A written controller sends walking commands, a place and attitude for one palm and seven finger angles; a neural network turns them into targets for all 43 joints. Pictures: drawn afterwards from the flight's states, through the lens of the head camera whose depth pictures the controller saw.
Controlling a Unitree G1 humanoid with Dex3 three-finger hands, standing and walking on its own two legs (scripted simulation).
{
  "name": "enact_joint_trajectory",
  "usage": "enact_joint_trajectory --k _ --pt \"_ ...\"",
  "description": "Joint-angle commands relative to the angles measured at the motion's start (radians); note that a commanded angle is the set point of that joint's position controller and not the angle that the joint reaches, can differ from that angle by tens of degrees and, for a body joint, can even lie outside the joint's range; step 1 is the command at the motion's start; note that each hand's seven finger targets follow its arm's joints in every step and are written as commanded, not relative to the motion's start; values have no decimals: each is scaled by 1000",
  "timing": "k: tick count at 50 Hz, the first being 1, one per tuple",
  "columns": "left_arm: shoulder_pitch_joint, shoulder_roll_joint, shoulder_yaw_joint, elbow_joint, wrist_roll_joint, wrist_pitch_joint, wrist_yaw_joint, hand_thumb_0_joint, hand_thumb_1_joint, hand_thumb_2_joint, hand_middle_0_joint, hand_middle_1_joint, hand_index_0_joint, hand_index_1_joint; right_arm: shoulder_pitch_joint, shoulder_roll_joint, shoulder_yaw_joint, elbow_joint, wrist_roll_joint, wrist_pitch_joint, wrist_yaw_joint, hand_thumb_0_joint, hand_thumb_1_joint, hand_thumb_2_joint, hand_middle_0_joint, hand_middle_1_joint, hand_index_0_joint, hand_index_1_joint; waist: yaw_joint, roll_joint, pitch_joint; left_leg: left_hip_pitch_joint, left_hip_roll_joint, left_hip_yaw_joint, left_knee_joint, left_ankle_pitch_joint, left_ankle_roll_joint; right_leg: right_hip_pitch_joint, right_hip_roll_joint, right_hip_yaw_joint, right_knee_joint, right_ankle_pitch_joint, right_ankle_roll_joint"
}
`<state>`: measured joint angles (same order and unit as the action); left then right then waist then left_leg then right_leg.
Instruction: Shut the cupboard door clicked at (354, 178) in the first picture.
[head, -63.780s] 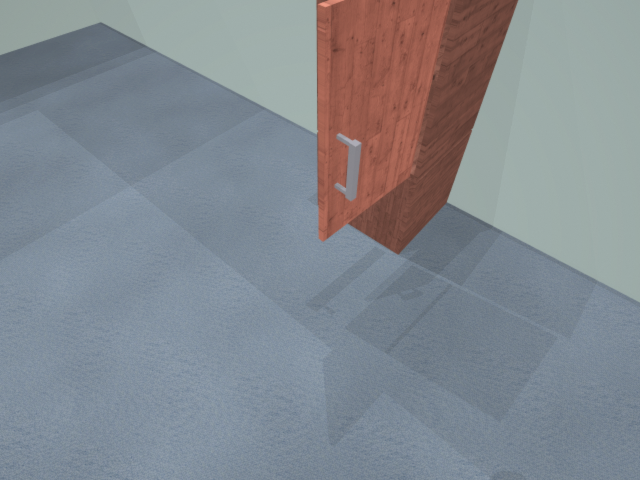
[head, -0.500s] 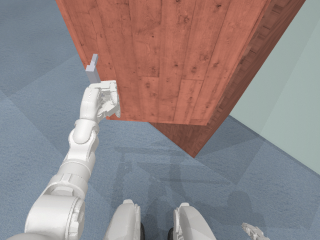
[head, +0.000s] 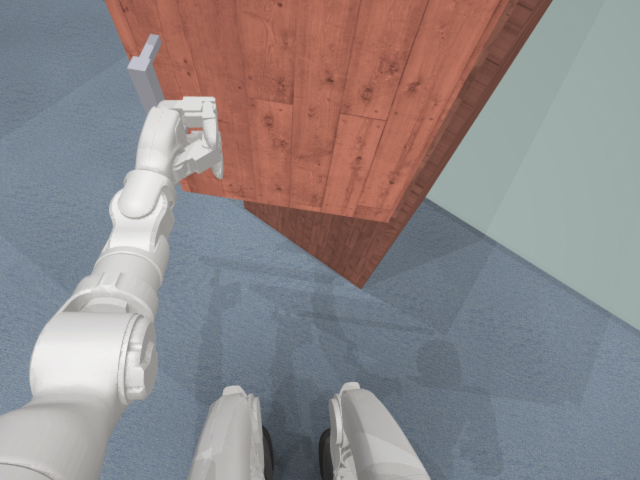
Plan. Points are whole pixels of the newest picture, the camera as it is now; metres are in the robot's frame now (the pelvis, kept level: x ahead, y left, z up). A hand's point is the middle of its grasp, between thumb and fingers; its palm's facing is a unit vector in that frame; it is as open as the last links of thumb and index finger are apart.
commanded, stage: push the door shut along its arc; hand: left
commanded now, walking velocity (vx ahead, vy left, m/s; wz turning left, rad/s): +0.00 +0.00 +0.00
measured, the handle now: (164, 105) +0.57 +0.15 +0.05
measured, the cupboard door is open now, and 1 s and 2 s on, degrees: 28 16 10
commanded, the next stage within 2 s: pull the fist back off the door in 0.96 s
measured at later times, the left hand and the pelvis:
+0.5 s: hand (245, 114) +0.56 +0.05 +0.06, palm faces -0.35 -0.94 -0.05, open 2.7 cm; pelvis +0.00 +0.00 -0.01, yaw -1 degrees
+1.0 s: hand (264, 96) +0.58 +0.03 +0.06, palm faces -0.43 -0.90 -0.04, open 3.5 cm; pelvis -0.01 -0.01 -0.03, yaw -2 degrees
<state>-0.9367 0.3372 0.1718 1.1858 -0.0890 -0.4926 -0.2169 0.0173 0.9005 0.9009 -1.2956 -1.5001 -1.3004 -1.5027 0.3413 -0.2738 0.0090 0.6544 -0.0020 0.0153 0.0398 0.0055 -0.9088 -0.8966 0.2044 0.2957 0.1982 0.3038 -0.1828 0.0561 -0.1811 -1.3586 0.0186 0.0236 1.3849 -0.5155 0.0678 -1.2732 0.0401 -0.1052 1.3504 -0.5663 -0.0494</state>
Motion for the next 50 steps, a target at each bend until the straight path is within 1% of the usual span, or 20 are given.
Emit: enact_joint_trajectory --k 1,3,6,9,10,12,14,19,22,25,26,29,32,33,34,37,39,46,47,50 --pt "-584 112 -19 -237 12 -66 -8 0 900 900 -1300 -1500 -1300 -1500 164 -181 -68 -41 -7 -18 -2 0 -900 -900 200 300 200 300 -69 126 -525 593 16 -186 -154 236 -30 31 10 80 -177 190 2" --pt "-594 128 -14 -226 18 -57 -13 0 900 900 -1300 -1500 -1300 -1500 168 -188 -70 -36 -8 -15 -1 0 -900 -900 200 300 200 300 -70 131 -533 600 20 -196 -156 228 -34 19 9 79 -177 186 1" --pt "-642 106 -32 -200 13 -34 -22 0 900 900 -1300 -1500 -1300 -1500 184 -188 -67 -32 -7 -18 -1 0 -900 -900 200 300 200 300 -95 121 -520 600 22 -207 -152 232 -29 -5 11 74 -174 190 2" --pt "-660 161 11 -124 13 3 -22 0 900 900 -1300 -1500 -1300 -1500 190 -194 -57 -27 -6 -16 -5 0 -900 -900 200 300 200 300 -110 66 -469 505 19 -189 -139 186 -22 19 16 79 -185 162 6" --pt "-678 205 44 -127 17 7 -17 0 900 900 -1300 -1500 -1300 -1500 196 -195 -54 -29 -8 -17 -7 0 -900 -900 200 300 200 300 -105 67 -479 480 17 -180 -128 197 -18 37 16 83 -179 165 5" --pt "-681 214 54 -122 25 8 -18 0 900 900 -1300 -1500 -1300 -1500 201 -190 -51 -35 -12 -23 -2 0 -900 -900 200 300 200 300 -91 123 -529 498 15 -177 -115 240 -22 27 17 83 -162 185 1" --pt "-655 248 84 -115 36 9 -24 0 900 900 -1300 -1500 -1300 -1500 211 -189 -50 -36 -18 -21 2 0 -900 -900 200 300 200 300 -79 125 -555 497 17 -172 -99 295 -23 45 19 82 -149 217 1" --pt "-706 243 61 -111 52 35 -46 0 900 900 -1300 -1500 -1300 -1500 229 -188 -51 -39 -17 -10 6 0 -900 -900 200 300 200 300 -113 97 -524 446 21 -160 -75 296 -15 47 25 90 -153 235 9" --pt "-752 223 31 -134 54 50 -68 0 900 900 -1300 -1500 -1300 -1500 235 -187 -55 -31 -14 -13 3 0 -900 -900 200 300 200 300 -119 136 -573 479 20 -162 -65 315 -16 38 25 93 -150 250 7" --pt "-806 217 11 -116 55 78 -82 0 900 900 -1300 -1500 -1300 -1500 245 -187 -54 -20 -11 -16 -5 0 -900 -900 200 300 200 300 -146 121 -532 454 22 -160 -57 276 -10 17 29 93 -162 222 9" --pt "-848 201 -5 -126 53 79 -86 0 900 900 -1300 -1500 -1300 -1500 251 -186 -53 -14 -13 -22 -7 0 -900 -900 200 300 200 300 -154 143 -535 475 21 -166 -55 288 -9 -8 28 89 -156 227 7" --pt "-889 203 -11 -132 49 96 -95 0 900 900 -1300 -1500 -1300 -1500 257 -189 -53 0 -17 -35 -11 0 -900 -900 200 300 200 300 -160 168 -569 493 21 -171 -43 292 -9 -22 30 87 -154 223 5" --pt "-929 168 -40 -150 42 103 -111 0 900 900 -1300 -1500 -1300 -1500 260 -188 -56 11 -20 -51 -13 0 -900 -900 200 300 200 300 -168 203 -601 543 20 -179 -38 327 -10 -50 34 81 -147 238 2" --pt "-911 163 -43 -126 42 113 -115 0 900 900 -1300 -1500 -1300 -1500 257 -188 -54 14 -20 -53 -12 0 -900 -900 200 300 200 300 -165 203 -587 536 18 -176 -38 315 -12 -54 35 78 -150 228 0" --pt "-944 155 -52 -131 40 117 -117 0 900 900 -1300 -1500 -1300 -1500 257 -189 -54 20 -22 -57 -15 0 -900 -900 200 300 200 300 -182 193 -575 523 19 -173 -29 305 -8 -62 35 82 -153 226 2" --pt "-989 162 -51 -109 44 132 -119 0 900 900 -1300 -1500 -1300 -1500 257 -193 -50 31 -24 -72 -20 0 -900 -900 200 300 200 300 -195 203 -558 502 19 -175 -17 289 -6 -88 37 80 -146 210 1" --pt "-996 159 -56 -92 47 143 -121 0 900 900 -1300 -1500 -1300 -1500 257 -193 -47 32 -26 -79 -20 0 -900 -900 200 300 200 300 -195 210 -549 486 16 -172 -14 280 -6 -91 38 80 -144 201 -2" --pt "-1068 144 -71 -76 61 173 -134 0 900 900 -1300 -1500 -1300 -1500 262 -198 -45 53 -36 -108 -27 0 -900 -900 200 300 200 300 -223 227 -556 474 18 -177 11 281 1 -145 41 71 -121 195 -1" --pt "-1077 174 -56 -70 63 177 -134 0 900 900 -1300 -1500 -1300 -1500 262 -202 -42 55 -35 -109 -30 0 -900 -900 200 300 200 300 -223 227 -555 466 19 -174 16 271 -1 -141 40 70 -120 190 0" --pt "-1098 170 -64 -60 71 196 -138 0 900 900 -1300 -1500 -1300 -1500 267 -201 -40 61 -38 -117 -34 0 -900 -900 200 300 200 300 -232 231 -567 453 20 -173 26 264 1 -144 41 71 -115 187 0"
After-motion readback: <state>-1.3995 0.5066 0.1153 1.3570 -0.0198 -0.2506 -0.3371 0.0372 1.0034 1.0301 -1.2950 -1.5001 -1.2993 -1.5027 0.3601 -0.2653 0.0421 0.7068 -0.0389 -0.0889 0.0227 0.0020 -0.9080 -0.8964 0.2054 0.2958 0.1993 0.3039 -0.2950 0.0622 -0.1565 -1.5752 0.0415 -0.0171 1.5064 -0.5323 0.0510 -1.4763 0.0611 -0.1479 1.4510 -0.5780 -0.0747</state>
